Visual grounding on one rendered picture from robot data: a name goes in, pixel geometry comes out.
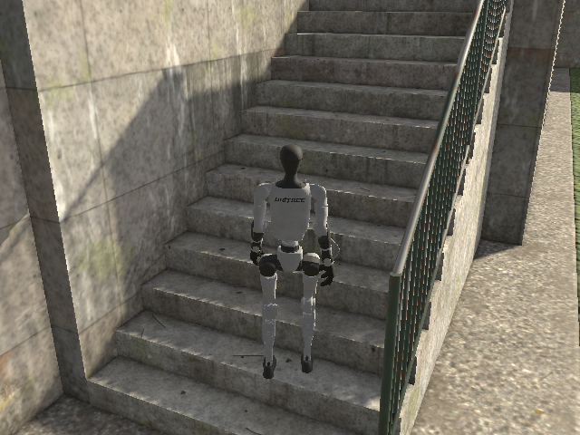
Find stairs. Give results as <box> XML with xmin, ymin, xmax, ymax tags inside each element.
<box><xmin>86</xmin><ymin>0</ymin><xmax>514</xmax><ymax>435</ymax></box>

